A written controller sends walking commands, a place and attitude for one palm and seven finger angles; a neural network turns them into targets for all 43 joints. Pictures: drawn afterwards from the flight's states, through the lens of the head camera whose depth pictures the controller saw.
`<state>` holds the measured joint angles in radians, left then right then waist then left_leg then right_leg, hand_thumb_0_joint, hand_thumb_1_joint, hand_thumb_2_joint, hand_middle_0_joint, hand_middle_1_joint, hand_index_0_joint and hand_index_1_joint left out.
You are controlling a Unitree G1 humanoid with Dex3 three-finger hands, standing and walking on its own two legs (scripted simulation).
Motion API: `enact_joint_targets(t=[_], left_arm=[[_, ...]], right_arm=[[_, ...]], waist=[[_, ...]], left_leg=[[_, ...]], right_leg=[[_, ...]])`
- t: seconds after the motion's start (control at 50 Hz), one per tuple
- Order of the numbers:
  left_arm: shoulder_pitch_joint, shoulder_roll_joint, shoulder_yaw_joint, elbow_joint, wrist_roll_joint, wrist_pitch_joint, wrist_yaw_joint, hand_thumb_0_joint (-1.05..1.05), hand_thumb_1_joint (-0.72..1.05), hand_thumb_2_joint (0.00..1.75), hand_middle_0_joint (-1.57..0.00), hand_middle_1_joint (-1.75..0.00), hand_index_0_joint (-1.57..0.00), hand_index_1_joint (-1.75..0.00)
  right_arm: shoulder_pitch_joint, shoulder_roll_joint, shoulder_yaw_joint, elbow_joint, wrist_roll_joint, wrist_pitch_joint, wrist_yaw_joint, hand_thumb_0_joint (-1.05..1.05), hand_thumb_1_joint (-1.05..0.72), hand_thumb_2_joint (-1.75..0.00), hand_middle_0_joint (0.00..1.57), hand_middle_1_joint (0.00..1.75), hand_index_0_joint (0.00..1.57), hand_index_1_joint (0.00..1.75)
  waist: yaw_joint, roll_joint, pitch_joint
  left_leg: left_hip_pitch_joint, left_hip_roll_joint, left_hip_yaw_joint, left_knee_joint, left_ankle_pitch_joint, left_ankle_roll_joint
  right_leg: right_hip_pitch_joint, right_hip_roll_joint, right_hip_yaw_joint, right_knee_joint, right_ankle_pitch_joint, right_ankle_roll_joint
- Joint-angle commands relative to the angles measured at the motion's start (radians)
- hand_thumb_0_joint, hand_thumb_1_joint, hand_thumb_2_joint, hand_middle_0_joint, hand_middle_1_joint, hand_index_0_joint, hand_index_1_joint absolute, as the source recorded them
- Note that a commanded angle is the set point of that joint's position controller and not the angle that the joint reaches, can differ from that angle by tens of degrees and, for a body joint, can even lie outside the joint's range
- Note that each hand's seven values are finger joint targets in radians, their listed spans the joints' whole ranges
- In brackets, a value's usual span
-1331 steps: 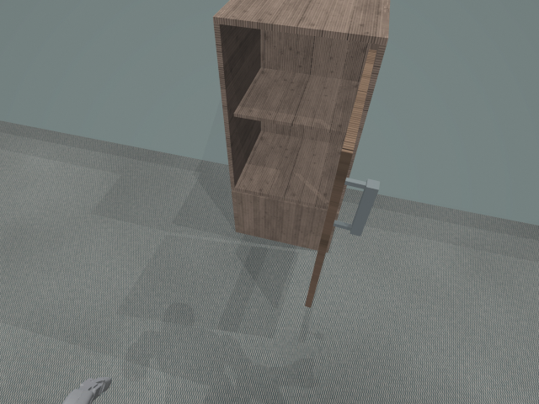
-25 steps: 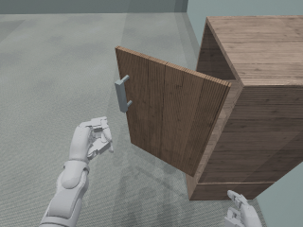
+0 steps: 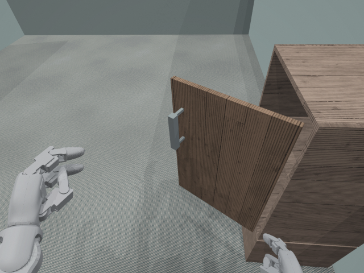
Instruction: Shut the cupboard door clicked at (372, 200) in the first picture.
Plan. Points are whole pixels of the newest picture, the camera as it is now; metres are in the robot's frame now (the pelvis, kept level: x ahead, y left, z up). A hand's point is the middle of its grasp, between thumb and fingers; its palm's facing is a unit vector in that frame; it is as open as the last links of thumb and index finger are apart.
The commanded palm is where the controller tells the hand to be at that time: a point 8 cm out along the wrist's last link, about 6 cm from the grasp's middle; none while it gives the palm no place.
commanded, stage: draw the hand back to the body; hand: left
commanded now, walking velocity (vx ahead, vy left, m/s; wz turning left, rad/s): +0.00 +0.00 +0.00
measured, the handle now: (177, 129) +0.58 +0.09 -0.04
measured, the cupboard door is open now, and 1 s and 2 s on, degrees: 57 57 57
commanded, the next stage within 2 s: step back with the hand held close in 0.50 s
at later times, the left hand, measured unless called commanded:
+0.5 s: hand (48, 202) +0.18 +0.24 +0.16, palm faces +0.41 -0.82 -0.40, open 7.4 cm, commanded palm +0.13 +0.28 +0.17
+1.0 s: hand (59, 193) +0.20 +0.23 +0.16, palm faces +0.31 -0.79 -0.52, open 7.5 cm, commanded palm +0.14 +0.28 +0.17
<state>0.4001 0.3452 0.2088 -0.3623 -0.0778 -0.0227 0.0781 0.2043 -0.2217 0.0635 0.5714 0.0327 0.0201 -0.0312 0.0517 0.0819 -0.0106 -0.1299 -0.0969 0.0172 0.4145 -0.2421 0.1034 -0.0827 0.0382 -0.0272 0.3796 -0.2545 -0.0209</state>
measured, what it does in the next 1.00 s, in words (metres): stands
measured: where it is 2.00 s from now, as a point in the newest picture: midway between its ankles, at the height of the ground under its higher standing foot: outside the picture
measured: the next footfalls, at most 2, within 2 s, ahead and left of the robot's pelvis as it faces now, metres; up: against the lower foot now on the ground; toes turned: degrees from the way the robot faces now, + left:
right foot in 1.78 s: -0.24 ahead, -0.13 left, +0.00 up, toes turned -3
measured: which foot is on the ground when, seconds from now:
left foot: down 0.00-1.00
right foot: down 0.00-1.00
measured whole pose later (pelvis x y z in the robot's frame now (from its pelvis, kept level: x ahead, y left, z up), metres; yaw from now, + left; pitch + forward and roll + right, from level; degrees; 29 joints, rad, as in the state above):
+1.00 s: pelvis -0.02 -0.02 -0.01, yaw -2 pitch +2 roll -1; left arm 0.55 0.45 0.40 -0.44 -0.08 -0.16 0.10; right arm 0.18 -0.27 -0.03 0.56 0.04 0.08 -0.06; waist 0.00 0.06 -0.02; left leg -0.28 -0.07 0.06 0.49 -0.25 0.09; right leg -0.26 0.06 0.00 0.49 -0.26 -0.04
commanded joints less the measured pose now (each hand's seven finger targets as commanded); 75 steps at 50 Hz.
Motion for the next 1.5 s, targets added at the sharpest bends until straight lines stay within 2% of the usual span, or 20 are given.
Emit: enact_joint_targets(t=[0.0, 0.1, 0.12, 0.18, 0.28, 0.36, 0.42, 0.54, 0.6, 0.62, 0.64, 0.8, 0.9, 0.98, 1.08, 1.16, 1.26, 1.36, 1.44, 1.48], left_arm=[[-0.043, 0.194, 0.191, -0.253, -0.009, -0.074, 0.022, 0.00, 0.90, 0.90, -0.34, -0.45, -0.34, -0.45], [0.018, 0.269, 0.316, -0.290, -0.020, -0.098, 0.034, 0.00, 0.90, 0.90, -0.20, -0.30, -0.20, -0.30], [0.017, 0.210, 0.262, -0.256, -0.018, -0.097, 0.028, 0.00, 0.90, 0.90, -0.20, -0.30, -0.20, -0.30], [-0.017, 0.147, 0.189, -0.201, -0.010, -0.090, 0.026, 0.00, 0.90, 0.90, -0.20, -0.30, -0.20, -0.30], [-0.062, 0.195, 0.223, -0.231, -0.004, -0.110, 0.039, 0.00, 0.90, 0.90, -0.20, -0.30, -0.20, -0.30], [-0.050, 0.255, 0.275, -0.288, -0.006, -0.121, 0.048, 0.00, 0.90, 0.90, -0.20, -0.30, -0.20, -0.30], [-0.034, 0.228, 0.258, -0.295, -0.006, -0.122, 0.048, 0.00, 0.90, 0.90, -0.20, -0.30, -0.20, -0.30], [0.008, 0.194, 0.244, -0.198, -0.017, -0.106, 0.034, 0.00, 0.90, 0.90, -0.20, -0.30, -0.20, -0.30], [0.008, 0.196, 0.245, -0.188, -0.021, -0.109, 0.029, 0.00, 0.90, 0.90, -0.20, -0.30, -0.20, -0.30], [-0.095, 0.314, 0.363, -0.257, -0.012, -0.155, 0.040, 0.00, 0.90, 0.90, -0.20, -0.30, -0.20, -0.30], [-0.013, 0.245, 0.310, -0.186, -0.014, -0.167, 0.037, 0.00, 0.90, 0.90, -0.20, -0.30, -0.20, -0.30], [0.085, 0.263, 0.316, -0.254, -0.006, -0.201, 0.048, 0.00, 0.90, 0.90, -0.20, -0.30, -0.20, -0.30], [0.150, 0.292, 0.357, -0.254, -0.014, -0.189, 0.055, 0.00, 0.90, 0.90, -0.20, -0.30, -0.20, -0.30], [0.187, 0.289, 0.363, -0.241, -0.017, -0.182, 0.060, 0.00, 0.90, 0.90, -0.20, -0.30, -0.20, -0.30], [0.176, 0.280, 0.338, -0.269, -0.012, -0.183, 0.067, 0.00, 0.90, 0.90, -0.20, -0.30, -0.20, -0.30], [0.128, 0.308, 0.356, -0.307, 0.005, -0.200, 0.078, 0.00, 0.90, 0.90, -0.20, -0.30, -0.20, -0.30], [0.065, 0.302, 0.368, -0.307, 0.039, -0.228, 0.085, 0.00, 0.90, 0.90, -0.20, -0.30, -0.20, -0.30], [0.032, 0.290, 0.372, -0.328, 0.057, -0.247, 0.077, 0.00, 0.90, 0.90, -0.20, -0.30, -0.20, -0.30], [0.069, 0.263, 0.365, -0.325, 0.051, -0.257, 0.069, 0.00, 0.90, 0.90, -0.20, -0.30, -0.20, -0.30], [0.081, 0.259, 0.365, -0.338, 0.040, -0.270, 0.064, 0.00, 0.90, 0.90, -0.20, -0.30, -0.20, -0.30]], right_arm=[[-0.131, -0.118, -0.063, -0.158, 0.000, -0.072, -0.007, 0.00, -0.90, -0.90, 0.20, 0.30, 0.20, 0.30], [-0.132, -0.121, -0.074, -0.150, 0.006, -0.094, -0.010, 0.00, -0.90, -0.90, 0.20, 0.30, 0.20, 0.30], [-0.132, -0.120, -0.072, -0.141, 0.006, -0.097, -0.008, 0.00, -0.90, -0.90, 0.20, 0.30, 0.20, 0.30], [-0.129, -0.137, -0.080, -0.128, 0.006, -0.106, -0.008, 0.00, -0.90, -0.90, 0.20, 0.30, 0.20, 0.30], [-0.132, -0.139, -0.083, -0.128, 0.004, -0.123, -0.020, 0.00, -0.90, -0.90, 0.20, 0.30, 0.20, 0.30], [-0.136, -0.135, -0.079, -0.128, 0.001, -0.135, -0.028, 0.00, -0.90, -0.90, 0.20, 0.30, 0.20, 0.30], [-0.138, -0.121, -0.071, -0.123, 0.002, -0.144, -0.024, 0.00, -0.90, -0.90, 0.20, 0.30, 0.20, 0.30], [-0.132, -0.121, -0.076, -0.118, 0.003, -0.130, -0.019, 0.00, -0.90, -0.90, 0.20, 0.30, 0.20, 0.30], [-0.136, -0.124, -0.081, -0.123, 0.003, -0.123, -0.020, 0.00, -0.90, -0.90, 0.20, 0.30, 0.20, 0.30], [-0.135, -0.157, -0.098, -0.150, 0.009, -0.106, -0.023, 0.00, -0.90, -0.90, 0.20, 0.30, 0.20, 0.30], [-0.124, -0.143, -0.097, -0.125, 0.002, -0.094, -0.027, 0.00, -0.90, -0.90, 0.20, 0.30, 0.20, 0.30], [-0.117, -0.150, -0.121, -0.152, 0.000, -0.039, -0.035, 0.00, -0.90, -0.90, 0.20, 0.30, 0.20, 0.30], [-0.117, -0.146, -0.128, -0.181, 0.004, 0.001, -0.044, 0.00, -0.90, -0.90, 0.20, 0.30, 0.20, 0.30], [-0.118, -0.146, -0.133, -0.188, 0.008, 0.020, -0.046, 0.00, -0.90, -0.90, 0.20, 0.30, 0.20, 0.30], [-0.116, -0.152, -0.128, -0.194, 0.007, 0.018, -0.052, 0.00, -0.90, -0.90, 0.20, 0.30, 0.20, 0.30], [-0.113, -0.167, -0.126, -0.197, -0.002, -0.001, -0.060, 0.00, -0.90, -0.90, 0.20, 0.30, 0.20, 0.30], [-0.101, -0.177, -0.126, -0.199, -0.012, -0.032, -0.070, 0.00, -0.90, -0.90, 0.20, 0.30, 0.20, 0.30], [-0.077, -0.182, -0.136, -0.192, -0.020, -0.059, -0.063, 0.00, -0.90, -0.90, 0.20, 0.30, 0.20, 0.30], [-0.074, -0.175, -0.138, -0.184, -0.022, -0.066, -0.051, 0.00, -0.90, -0.90, 0.20, 0.30, 0.20, 0.30], [-0.071, -0.169, -0.137, -0.174, -0.026, -0.074, -0.047, 0.00, -0.90, -0.90, 0.20, 0.30, 0.20, 0.30]], waist=[[0.000, 0.002, -0.098], [0.013, 0.013, -0.099], [0.001, 0.008, -0.058], [-0.019, -0.003, 0.035], [-0.004, -0.029, -0.028], [0.010, 0.012, -0.085], [0.008, 0.079, -0.052], [0.002, -0.034, 0.015], [0.004, -0.054, -0.005], [-0.028, -0.027, 0.004], [-0.036, -0.054, -0.012], [-0.038, -0.040, -0.191], [-0.039, -0.087, -0.222], [-0.044, -0.084, -0.206], [-0.047, -0.053, -0.159], [-0.045, -0.009, -0.098], [-0.047, 0.049, -0.039], [-0.046, 0.052, -0.074], [-0.053, 0.003, -0.063], [-0.054, -0.043, -0.087]], left_leg=[[0.063, 0.170, -0.152, -0.070, 0.339, -0.132], [0.035, 0.167, -0.144, -0.075, 0.288, -0.131], [0.033, 0.169, -0.153, -0.082, 0.252, -0.129], [0.007, 0.174, -0.169, -0.110, 0.108, -0.120], [-0.014, 0.155, -0.163, -0.128, -0.013, -0.097], [-0.010, 0.139, -0.129, -0.098, 0.061, -0.091], [-0.007, 0.139, -0.125, -0.094, 0.105, -0.102], [-0.015, 0.134, -0.093, -0.075, 0.154, -0.088], [-0.007, 0.129, -0.078, -0.068, 0.143, -0.075], [-0.063, 0.143, -0.105, -0.017, 0.049, -0.039], [-0.039, 0.134, -0.108, 0.019, 0.049, -0.036], [-0.024, 0.167, -0.090, 0.039, 0.349, -0.041], [-0.066, 0.176, -0.087, 0.068, 0.454, -0.045], [-0.118, 0.183, -0.094, 0.066, 0.397, -0.044], [-0.212, 0.198, -0.130, 0.025, 0.220, -0.030], [-0.374, 0.220, -0.192, -0.063, -0.085, -0.004], [-0.625, 0.282, -0.299, -0.197, -0.438, 0.035], [-0.666, 0.315, -0.345, -0.236, -0.514, 0.039], [-0.656, 0.322, -0.343, -0.209, -0.468, 0.033], [-0.578, 0.305, -0.326, -0.174, -0.345, 0.017]], right_leg=[[-0.012, -0.032, 0.019, -0.025, 0.189, -0.014], [0.005, -0.029, 0.024, -0.029, 0.176, -0.015], [-0.028, -0.031, 0.024, -0.032, 0.156, -0.012], [-0.085, -0.034, 0.031, -0.041, 0.103, -0.006], [-0.032, -0.035, 0.037, -0.035, 0.062, -0.009], [0.014, -0.035, 0.051, -0.042, 0.091, -0.017], [-0.004, -0.035, 0.048, -0.041, 0.111, -0.022], [-0.042, -0.035, 0.052, -0.064, 0.118, -0.018], [-0.039, -0.042, 0.061, -0.071, 0.108, -0.013], [-0.113, -0.105, 0.188, -0.109, 0.112, -0.001], [-0.144, -0.136, 0.202, -0.123, 0.099, -0.006], [-0.055, -0.131, 0.140, 0.058, 0.479, 0.030], [-0.036, -0.128, 0.135, 0.123, 0.601, 0.042], [-0.049, -0.129, 0.154, 0.133, 0.558, 0.042], [-0.075, -0.112, 0.169, 0.122, 0.339, 0.037], [-0.044, -0.080, 0.173, 0.119, 0.113, 0.026], [0.086, -0.021, 0.139, 0.224, 0.023, 0.029], [0.130, 0.018, 0.114, 0.327, 0.047, 0.031], [0.101, 0.024, 0.133, 0.335, 0.066, 0.024], [0.066, 0.013, 0.143, 0.302, 0.131, 0.021]])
